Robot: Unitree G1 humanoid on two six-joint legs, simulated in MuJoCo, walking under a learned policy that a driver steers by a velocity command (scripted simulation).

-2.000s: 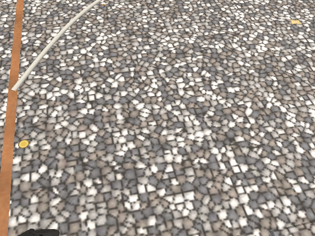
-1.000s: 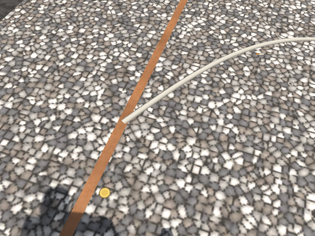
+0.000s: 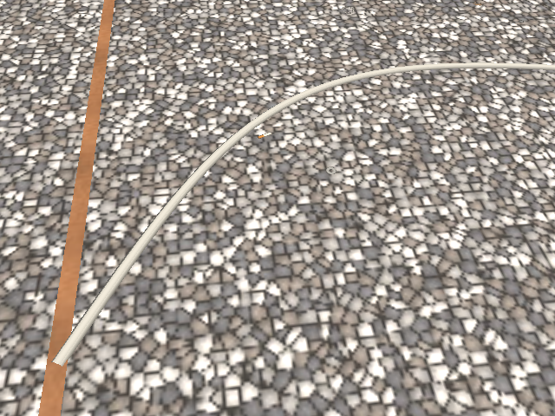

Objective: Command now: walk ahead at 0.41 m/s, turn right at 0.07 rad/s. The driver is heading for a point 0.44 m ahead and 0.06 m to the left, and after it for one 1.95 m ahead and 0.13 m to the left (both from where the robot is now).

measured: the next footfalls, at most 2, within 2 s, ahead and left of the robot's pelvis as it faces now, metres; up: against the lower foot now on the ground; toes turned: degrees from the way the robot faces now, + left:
right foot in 0.08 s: +0.13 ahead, -0.14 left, +0.00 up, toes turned -1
left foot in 0.58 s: +0.45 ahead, +0.12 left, +0.00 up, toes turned +13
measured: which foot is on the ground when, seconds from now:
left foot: down 0.00-0.10, up 0.12-0.56, down 0.58-1.00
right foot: up 0.00-0.06, down 0.08-0.58, up 0.60-1.00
